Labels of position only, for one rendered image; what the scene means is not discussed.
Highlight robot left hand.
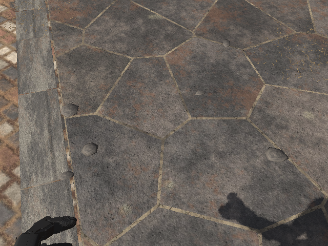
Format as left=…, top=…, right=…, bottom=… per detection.
left=14, top=216, right=77, bottom=246

